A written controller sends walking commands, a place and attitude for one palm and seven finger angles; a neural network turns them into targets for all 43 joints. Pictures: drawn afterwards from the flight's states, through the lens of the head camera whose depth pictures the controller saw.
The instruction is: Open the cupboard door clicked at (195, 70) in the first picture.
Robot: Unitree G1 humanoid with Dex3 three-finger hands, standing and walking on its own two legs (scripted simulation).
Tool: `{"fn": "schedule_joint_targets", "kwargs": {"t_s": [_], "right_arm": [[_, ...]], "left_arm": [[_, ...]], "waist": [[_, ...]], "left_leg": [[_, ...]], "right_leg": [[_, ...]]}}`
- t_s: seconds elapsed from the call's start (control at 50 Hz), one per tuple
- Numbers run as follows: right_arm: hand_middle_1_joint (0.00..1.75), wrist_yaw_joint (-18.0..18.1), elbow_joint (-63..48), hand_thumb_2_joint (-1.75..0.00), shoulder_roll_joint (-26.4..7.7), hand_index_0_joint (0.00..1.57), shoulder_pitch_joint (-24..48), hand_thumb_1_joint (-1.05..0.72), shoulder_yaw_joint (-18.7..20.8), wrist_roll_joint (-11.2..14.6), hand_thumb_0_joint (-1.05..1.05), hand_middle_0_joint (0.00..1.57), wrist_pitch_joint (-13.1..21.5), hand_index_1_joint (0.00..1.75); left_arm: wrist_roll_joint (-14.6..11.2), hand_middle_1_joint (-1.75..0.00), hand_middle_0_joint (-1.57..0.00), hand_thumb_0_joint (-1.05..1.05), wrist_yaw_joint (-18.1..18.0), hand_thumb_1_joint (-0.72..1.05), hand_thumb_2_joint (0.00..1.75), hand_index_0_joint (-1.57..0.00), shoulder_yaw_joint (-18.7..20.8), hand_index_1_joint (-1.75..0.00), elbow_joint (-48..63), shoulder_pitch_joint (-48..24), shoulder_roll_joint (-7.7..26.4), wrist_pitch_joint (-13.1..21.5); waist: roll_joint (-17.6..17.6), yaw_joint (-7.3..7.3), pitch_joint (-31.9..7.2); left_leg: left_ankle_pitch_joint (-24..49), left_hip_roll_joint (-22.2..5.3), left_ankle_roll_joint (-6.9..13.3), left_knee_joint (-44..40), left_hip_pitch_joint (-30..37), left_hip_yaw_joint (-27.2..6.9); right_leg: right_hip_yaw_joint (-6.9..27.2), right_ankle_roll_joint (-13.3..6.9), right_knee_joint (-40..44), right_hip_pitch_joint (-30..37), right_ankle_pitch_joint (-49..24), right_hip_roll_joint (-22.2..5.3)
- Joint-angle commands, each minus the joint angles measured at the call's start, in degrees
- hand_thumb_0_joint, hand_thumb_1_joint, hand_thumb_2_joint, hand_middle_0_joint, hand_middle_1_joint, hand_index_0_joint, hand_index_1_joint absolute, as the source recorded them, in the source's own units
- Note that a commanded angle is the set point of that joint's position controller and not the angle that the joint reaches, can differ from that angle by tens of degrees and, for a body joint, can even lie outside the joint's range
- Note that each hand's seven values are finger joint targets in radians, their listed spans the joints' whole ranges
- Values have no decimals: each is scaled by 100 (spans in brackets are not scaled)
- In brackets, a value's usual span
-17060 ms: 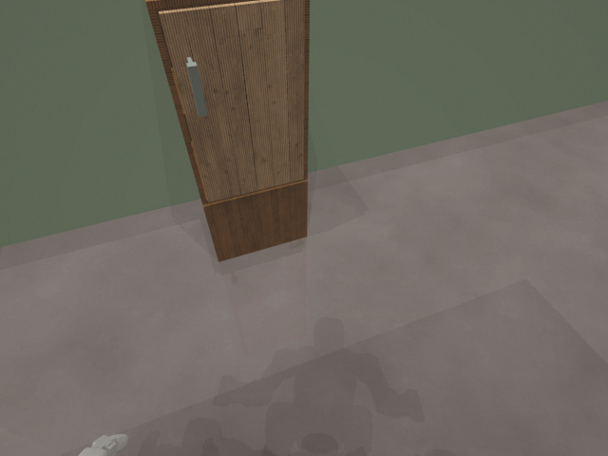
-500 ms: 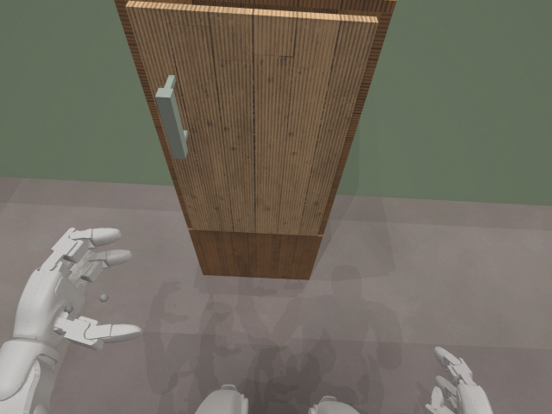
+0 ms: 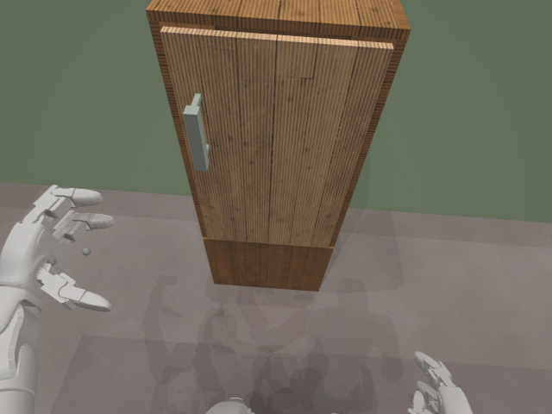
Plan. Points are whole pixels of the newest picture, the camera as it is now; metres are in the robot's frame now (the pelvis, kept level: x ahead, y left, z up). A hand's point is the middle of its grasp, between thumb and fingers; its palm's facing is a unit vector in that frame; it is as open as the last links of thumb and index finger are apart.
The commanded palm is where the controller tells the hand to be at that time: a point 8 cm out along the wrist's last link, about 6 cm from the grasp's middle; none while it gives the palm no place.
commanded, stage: raise the hand with hooked fingers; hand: left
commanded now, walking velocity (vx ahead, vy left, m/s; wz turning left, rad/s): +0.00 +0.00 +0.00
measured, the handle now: (199, 133) +0.57 +0.19 +0.05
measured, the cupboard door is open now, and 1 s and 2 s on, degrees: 0 0 0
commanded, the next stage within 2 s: move the hooked fingers beside the handle in 0.48 s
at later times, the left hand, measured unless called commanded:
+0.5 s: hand (111, 252) +0.29 +0.24 +0.08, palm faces +0.03 -1.00 -0.05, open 14.0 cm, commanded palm +0.26 +0.29 +0.08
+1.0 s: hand (129, 214) +0.36 +0.24 +0.08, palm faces +0.01 -1.00 -0.02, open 14.0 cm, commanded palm +0.33 +0.29 +0.07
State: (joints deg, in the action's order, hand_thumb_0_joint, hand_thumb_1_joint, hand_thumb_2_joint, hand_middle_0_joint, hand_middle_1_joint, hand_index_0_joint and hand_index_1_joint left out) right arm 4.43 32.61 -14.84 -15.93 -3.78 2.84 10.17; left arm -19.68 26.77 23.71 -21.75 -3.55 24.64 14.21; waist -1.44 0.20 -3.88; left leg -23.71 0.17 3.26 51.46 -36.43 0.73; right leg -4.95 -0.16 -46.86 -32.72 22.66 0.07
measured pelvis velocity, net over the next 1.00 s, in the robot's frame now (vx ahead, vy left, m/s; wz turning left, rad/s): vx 0.01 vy -0.03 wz -0.03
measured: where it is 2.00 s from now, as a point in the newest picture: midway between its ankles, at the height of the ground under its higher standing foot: outside the picture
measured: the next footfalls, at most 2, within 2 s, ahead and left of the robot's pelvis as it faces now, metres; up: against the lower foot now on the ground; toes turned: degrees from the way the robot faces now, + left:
none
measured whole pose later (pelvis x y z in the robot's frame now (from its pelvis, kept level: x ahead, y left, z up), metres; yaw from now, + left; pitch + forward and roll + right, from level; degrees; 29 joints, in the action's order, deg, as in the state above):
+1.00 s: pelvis +0.01 -0.03 +0.00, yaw -1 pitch +11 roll -1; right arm 4.4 33.5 -16.5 -17.5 -2.1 3.2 7.5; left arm -18.7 29.9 27.0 -39.1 -16.2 27.9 15.5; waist -1.3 -2.2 -4.5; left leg -23.7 -1.8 0.9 50.7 -38.2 1.2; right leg -4.3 -2.5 -48.1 -36.1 23.3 2.0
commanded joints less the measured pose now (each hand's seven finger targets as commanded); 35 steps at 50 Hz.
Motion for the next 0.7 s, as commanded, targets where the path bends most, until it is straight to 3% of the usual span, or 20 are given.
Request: {"fn": "schedule_joint_targets", "kwargs": {"t_s": [0.0, 0.06, 0.12, 0.18, 0.24, 0.3, 0.34, 0.4, 0.46, 0.56, 0.62, 0.64, 0.68], "right_arm": [[30, 105, -835, -90, -976, 20, 145, -90, 457, 20, 0, 20, 339, 30], [30, 62, -851, -90, -994, 20, 108, -90, 481, 1, 0, 20, 338, 30], [30, 20, -844, -90, -1005, 20, 60, -90, 496, -45, 0, 20, 341, 30], [30, -1, -828, -90, -958, 20, 62, -90, 509, -39, 0, 20, 331, 30], [30, 7, -841, -90, -957, 20, 63, -90, 501, -42, 0, 20, 306, 30], [30, 33, -835, -90, -933, 20, 103, -90, 494, -24, 0, 20, 319, 30], [30, 51, -826, -90, -941, 20, 95, -90, 498, -17, 0, 20, 312, 30], [30, 73, -801, -90, -927, 20, 135, -90, 480, 3, 0, 20, 309, 30], [30, 89, -794, -90, -939, 20, 145, -90, 464, 16, 0, 20, 288, 30], [30, 80, -822, -90, -908, 20, 174, -90, 463, 6, 0, 20, 281, 30], [30, 119, -666, -90, -945, 20, 108, -90, 439, -19, 0, 20, 231, 30], [30, 129, -625, -90, -945, 20, 117, -90, 437, -13, 0, 20, 215, 30], [30, 141, -605, -90, -896, 20, 129, -90, 423, 8, 0, 20, 219, 30]], "left_arm": [[-222, -120, -30, 0, 240, -50, 30, -30, 394, -120, 836, -985, 1259, 91], [-291, -120, -30, 0, 274, -50, 30, -30, 439, -120, 811, -874, 1243, 152], [-262, -120, -30, 0, 129, -50, 30, -30, 637, -120, 988, -1021, 1474, 328], [-193, -120, -30, 0, -15, -50, 30, -30, 614, -120, 1113, -1010, 1418, 476], [-140, -120, -30, 0, -70, -50, 30, -30, 646, -120, 1122, -1019, 1496, 529], [-139, -120, -30, 0, -57, -50, 30, -30, 605, -120, 1195, -1006, 1458, 566], [-190, -120, -30, 0, -1, -50, 30, -30, 606, -120, 1170, -1007, 1454, 556], [-222, -120, -30, 0, 46, -50, 30, -30, 542, -120, 964, -1027, 1353, 499], [-265, -120, -30, 0, 110, -50, 30, -30, 508, -120, 681, -1053, 1290, 422], [-248, -120, -30, 0, 168, -50, 30, -30, 506, -120, 773, -1127, 1342, 427], [-184, -120, -30, 0, 113, -50, 30, -30, 705, -120, 483, -1900, 1719, 504], [-139, -120, -30, 0, 115, -50, 30, -30, 794, -120, 359, -2077, 1853, 538], [-105, -120, -30, 0, 134, -50, 30, -30, 626, -120, 248, -2339, 1698, 630]], "waist": [[-400, 4, -1401], [-181, 16, -1326], [-322, 44, -1324], [-603, 32, -1390], [-477, 5, -1423], [-661, -1, -1476], [-408, -14, -1551], [-370, -52, -1298], [-73, -61, -1188], [-78, -30, -1423], [80, -194, -1176], [-24, -186, -1221], [-256, -220, -1274]], "left_leg": [[1487, -106, -335, -1151, 1301, -575], [1602, -80, -302, -1081, 1162, -489], [1647, -63, -299, -1034, 1142, -453], [1618, -64, -303, -1053, 1232, -431], [1398, -59, -250, -1053, 1136, -399], [1428, -51, -227, -1035, 1181, -350], [1517, -45, -201, -983, 1135, -331], [1267, -22, -183, -980, 967, -286], [1154, 2, -155, -946, 775, -258], [1299, 21, -127, -814, 715, -180], [1163, 2, -118, -657, 446, -163], [1101, -5, -128, -656, 383, -168], [1028, 5, -126, -670, 487, -150]], "right_leg": [[52, -210, 568, 229, -896, 215], [75, -208, 578, 303, -1074, 243], [112, -227, 534, 300, -1107, 258], [133, -213, 525, 262, -1049, 228], [181, -197, 555, 349, -937, 221], [213, -188, 574, 405, -1019, 198], [254, -175, 583, 531, -1167, 215], [282, -143, 660, 437, -1025, 193], [363, -128, 721, 509, -977, 175], [531, -95, 723, 744, -1187, 114], [713, -56, 752, 620, -1044, 96], [761, -57, 761, 631, -940, 70], [750, -64, 754, 558, -827, 66]]}}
